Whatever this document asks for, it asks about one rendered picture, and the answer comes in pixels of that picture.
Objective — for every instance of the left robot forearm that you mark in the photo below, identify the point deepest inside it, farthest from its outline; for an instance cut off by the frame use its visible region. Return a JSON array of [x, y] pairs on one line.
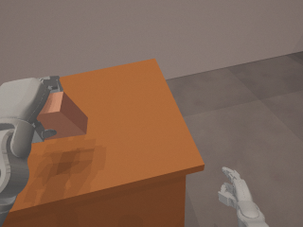
[[15, 146]]

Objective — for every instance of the robot left hand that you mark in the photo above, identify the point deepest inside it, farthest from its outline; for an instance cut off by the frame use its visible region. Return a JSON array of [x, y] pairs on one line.
[[25, 98]]

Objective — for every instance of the robot right hand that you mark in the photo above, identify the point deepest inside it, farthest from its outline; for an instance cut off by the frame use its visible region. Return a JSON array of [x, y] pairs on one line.
[[231, 194]]

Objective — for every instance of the table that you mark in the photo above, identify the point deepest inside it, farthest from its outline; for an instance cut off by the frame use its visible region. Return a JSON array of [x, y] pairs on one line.
[[128, 170]]

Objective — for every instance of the sponge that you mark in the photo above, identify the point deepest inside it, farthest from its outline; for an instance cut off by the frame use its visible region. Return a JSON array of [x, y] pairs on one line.
[[61, 114]]

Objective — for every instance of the right robot forearm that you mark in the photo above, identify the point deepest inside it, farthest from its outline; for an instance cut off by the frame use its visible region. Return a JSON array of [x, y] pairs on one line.
[[249, 215]]

